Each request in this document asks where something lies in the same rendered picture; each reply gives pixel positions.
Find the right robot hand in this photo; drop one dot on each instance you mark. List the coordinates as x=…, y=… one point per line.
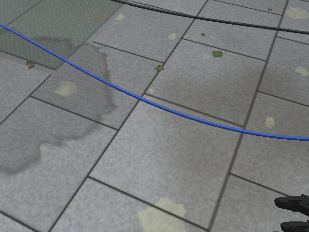
x=295, y=204

